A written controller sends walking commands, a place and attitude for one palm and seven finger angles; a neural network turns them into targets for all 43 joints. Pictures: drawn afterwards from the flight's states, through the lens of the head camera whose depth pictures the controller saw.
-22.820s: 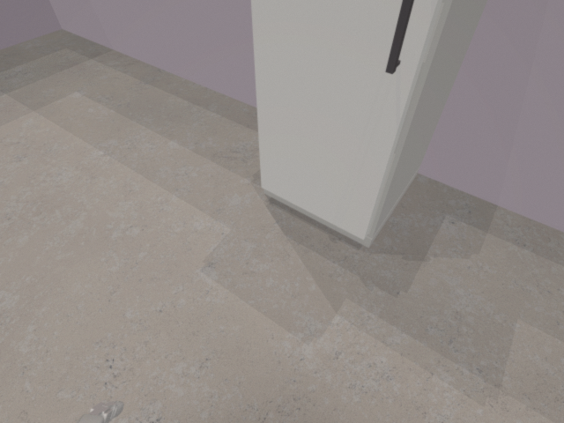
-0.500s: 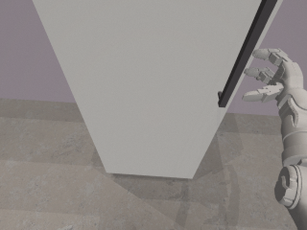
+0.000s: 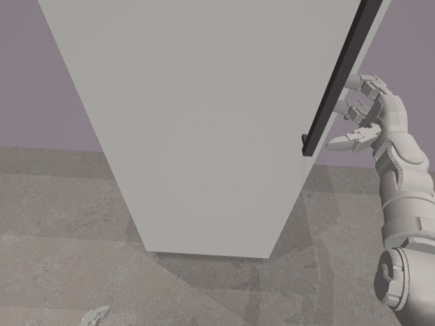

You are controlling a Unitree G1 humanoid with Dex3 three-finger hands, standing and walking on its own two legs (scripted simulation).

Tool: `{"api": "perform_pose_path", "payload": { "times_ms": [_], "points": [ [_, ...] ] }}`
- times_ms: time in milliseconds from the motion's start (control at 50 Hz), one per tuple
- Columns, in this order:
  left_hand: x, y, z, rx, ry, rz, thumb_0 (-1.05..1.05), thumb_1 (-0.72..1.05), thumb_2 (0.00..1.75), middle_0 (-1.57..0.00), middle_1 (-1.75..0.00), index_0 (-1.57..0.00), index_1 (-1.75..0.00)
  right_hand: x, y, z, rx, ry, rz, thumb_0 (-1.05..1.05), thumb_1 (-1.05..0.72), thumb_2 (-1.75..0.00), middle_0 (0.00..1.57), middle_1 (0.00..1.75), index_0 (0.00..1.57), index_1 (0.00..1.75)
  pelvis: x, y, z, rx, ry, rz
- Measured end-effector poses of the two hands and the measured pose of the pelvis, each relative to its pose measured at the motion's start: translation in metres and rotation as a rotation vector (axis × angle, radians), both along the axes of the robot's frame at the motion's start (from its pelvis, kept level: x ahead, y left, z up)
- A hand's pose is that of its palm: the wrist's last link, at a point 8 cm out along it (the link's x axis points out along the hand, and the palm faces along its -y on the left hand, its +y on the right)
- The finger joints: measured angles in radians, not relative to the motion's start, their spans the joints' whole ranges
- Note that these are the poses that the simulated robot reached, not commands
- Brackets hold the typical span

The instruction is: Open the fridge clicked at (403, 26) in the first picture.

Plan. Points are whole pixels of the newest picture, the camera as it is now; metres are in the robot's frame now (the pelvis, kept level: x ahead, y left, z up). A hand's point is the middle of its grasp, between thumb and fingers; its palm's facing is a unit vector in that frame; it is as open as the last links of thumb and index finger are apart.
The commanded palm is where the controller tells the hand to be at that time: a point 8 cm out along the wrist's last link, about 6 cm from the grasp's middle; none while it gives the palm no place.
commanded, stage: slide the fingers in behind the handle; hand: right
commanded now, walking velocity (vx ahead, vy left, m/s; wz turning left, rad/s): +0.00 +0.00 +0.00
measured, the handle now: (331, 82) +0.50 -0.14 +0.22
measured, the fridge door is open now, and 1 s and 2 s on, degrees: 0 0 0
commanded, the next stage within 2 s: grip the handle and tug to test in 1.30 s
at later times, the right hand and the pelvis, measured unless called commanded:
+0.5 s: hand (332, 117) +0.44 -0.14 +0.19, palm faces -0.05 +1.00 +0.00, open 14.0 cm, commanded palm +0.42 -0.19 +0.19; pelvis +0.00 +0.01 +0.00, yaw +0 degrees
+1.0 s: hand (321, 116) +0.44 -0.12 +0.19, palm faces -0.04 +1.00 +0.00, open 14.0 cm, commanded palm +0.42 -0.18 +0.19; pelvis -0.01 +0.02 +0.00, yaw +0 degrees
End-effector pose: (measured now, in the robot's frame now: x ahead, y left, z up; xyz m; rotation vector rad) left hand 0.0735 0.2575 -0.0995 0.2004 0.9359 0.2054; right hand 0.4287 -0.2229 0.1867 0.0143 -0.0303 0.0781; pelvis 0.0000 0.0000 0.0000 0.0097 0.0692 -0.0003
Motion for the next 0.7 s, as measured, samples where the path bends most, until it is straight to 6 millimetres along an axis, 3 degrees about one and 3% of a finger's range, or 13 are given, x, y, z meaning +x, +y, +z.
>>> {"api": "perform_pose_path", "payload": {
  "times_ms": [140,300,700],
  "points": [
    [0.025,-0.006,0.004,-0.017,-0.044,-0.027,0.01,0.90,0.90,-0.20,-0.30,-0.21,-0.30,0.002,0.003,-0.003,-0.027,0.024,-0.037,-0.01,0.50,-0.30,0.31,1.21,0.31,1.21,0.003,0.002,0.001,-0.002,0.000,-0.001],
    [0.037,-0.008,0.003,-0.030,-0.045,-0.045,0.01,0.90,0.90,-0.20,-0.30,-0.21,-0.30,-0.001,0.013,0.002,-0.010,0.016,-0.019,-0.01,0.50,-0.30,0.30,1.20,0.31,1.20,0.007,0.005,0.001,-0.003,-0.010,-0.006],
    [0.022,0.004,-0.002,-0.027,-0.016,-0.023,0.01,0.90,0.90,-0.20,-0.30,-0.21,-0.30,-0.001,0.041,0.002,-0.023,0.038,-0.024,-0.01,0.50,-0.30,0.30,1.20,0.31,1.20,-0.001,0.013,0.002,-0.009,-0.023,-0.005]
  ]
}}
